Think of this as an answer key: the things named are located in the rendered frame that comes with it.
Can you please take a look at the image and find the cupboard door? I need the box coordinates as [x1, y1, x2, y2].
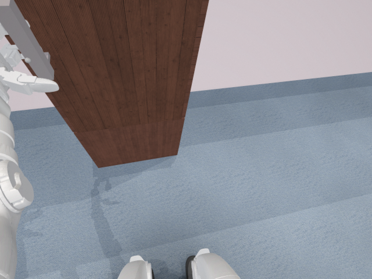
[14, 0, 203, 133]

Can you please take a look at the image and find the robot left hand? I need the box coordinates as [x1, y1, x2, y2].
[0, 20, 59, 95]

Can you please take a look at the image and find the robot left upper arm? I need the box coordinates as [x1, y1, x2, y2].
[0, 159, 34, 279]

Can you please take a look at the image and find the left robot thigh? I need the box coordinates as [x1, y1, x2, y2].
[117, 260, 152, 279]

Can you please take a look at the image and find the robot right shin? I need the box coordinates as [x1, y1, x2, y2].
[192, 248, 210, 279]

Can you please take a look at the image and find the handle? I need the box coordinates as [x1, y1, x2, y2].
[0, 0, 54, 80]

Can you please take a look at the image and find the robot left forearm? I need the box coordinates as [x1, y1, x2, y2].
[0, 85, 19, 166]

